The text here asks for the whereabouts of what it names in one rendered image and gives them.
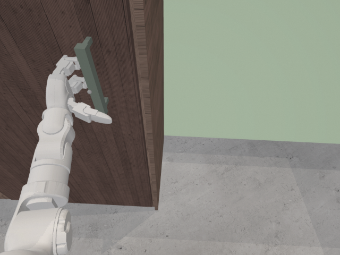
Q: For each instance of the robot left hand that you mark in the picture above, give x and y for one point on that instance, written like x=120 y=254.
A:
x=59 y=90

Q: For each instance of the handle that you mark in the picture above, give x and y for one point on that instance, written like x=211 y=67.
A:
x=83 y=54

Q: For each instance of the robot left upper arm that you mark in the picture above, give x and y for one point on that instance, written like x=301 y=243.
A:
x=40 y=232

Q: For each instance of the left robot forearm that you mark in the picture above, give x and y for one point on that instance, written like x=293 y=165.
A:
x=47 y=185

